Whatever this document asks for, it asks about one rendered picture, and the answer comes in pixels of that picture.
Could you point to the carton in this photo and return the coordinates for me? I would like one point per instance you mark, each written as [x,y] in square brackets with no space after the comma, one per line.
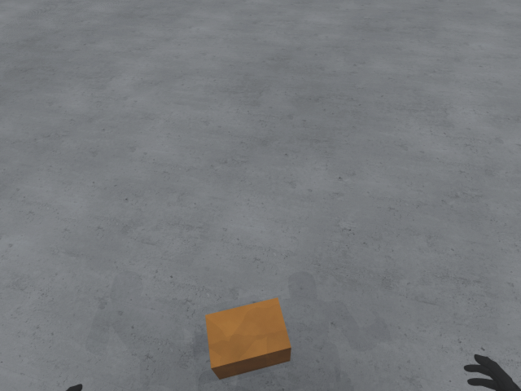
[247,338]

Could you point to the right robot hand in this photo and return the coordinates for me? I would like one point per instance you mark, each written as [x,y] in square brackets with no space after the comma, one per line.
[500,380]

